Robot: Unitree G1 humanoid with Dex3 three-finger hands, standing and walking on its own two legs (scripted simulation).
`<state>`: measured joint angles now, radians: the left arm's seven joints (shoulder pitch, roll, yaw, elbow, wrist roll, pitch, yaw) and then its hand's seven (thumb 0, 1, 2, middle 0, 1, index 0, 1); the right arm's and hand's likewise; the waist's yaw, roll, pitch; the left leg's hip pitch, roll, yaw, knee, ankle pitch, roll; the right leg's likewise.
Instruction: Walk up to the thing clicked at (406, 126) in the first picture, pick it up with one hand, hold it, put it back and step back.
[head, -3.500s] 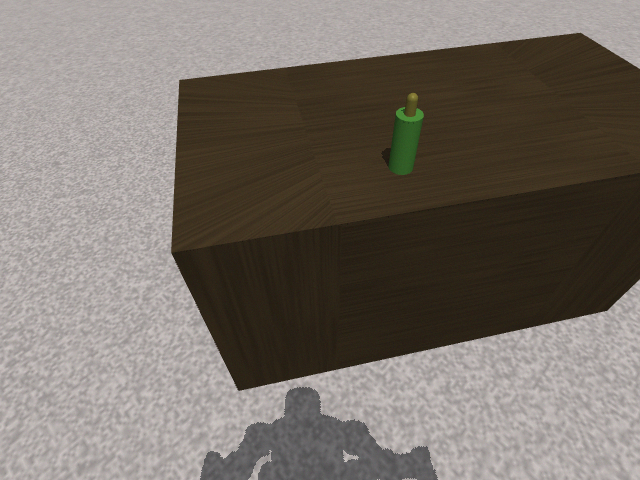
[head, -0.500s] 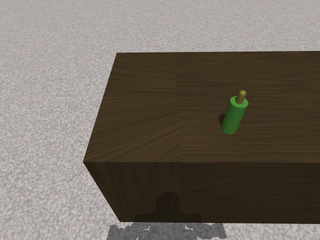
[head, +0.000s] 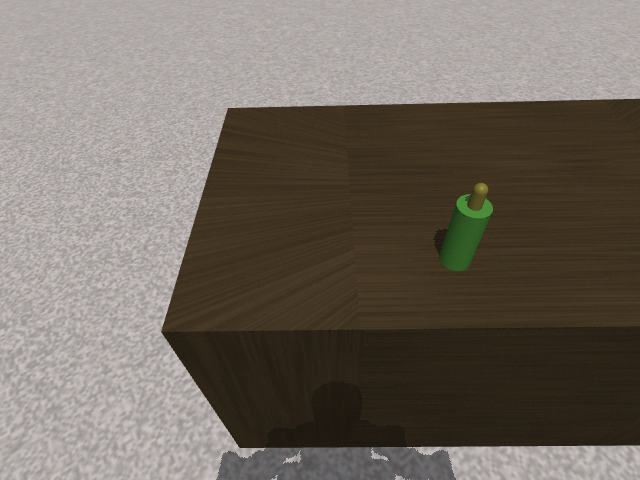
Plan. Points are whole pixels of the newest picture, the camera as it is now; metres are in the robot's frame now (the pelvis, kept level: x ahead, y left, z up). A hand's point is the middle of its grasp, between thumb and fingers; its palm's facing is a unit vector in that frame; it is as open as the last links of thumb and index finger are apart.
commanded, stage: stand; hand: right
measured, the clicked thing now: (467, 225) +0.50 -0.22 +0.01
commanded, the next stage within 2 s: none
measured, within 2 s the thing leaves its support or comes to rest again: neither
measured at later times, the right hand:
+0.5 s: hand out of the picture +0.08 -0.26 -0.16, palm faces -0.02 +0.94 -0.33, open 7.4 cm
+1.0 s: hand out of the picture +0.08 -0.27 -0.16, palm faces -0.03 +0.94 -0.33, open 7.4 cm
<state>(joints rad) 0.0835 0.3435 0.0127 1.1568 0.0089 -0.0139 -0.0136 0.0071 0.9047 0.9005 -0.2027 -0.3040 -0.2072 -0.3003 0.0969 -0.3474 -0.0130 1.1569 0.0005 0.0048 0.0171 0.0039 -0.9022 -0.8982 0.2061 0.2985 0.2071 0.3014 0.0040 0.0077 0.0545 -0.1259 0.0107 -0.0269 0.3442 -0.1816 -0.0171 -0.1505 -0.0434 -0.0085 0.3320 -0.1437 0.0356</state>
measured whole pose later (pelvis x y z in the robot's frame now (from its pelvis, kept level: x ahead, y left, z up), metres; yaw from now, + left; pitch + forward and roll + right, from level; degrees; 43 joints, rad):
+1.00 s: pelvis +0.01 -0.01 +0.00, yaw +0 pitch -2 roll +0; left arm 0.11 0.36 0.00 1.13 0.01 -0.01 -0.01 0.01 0.90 0.90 -0.20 -0.30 -0.21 -0.30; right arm 0.11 -0.35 0.01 1.13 0.00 0.00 0.01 0.00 -0.90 -0.90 0.21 0.30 0.21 0.30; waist 0.00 0.01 0.05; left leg -0.11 0.03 -0.03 0.33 -0.19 -0.04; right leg -0.14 -0.02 -0.02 0.34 -0.16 0.02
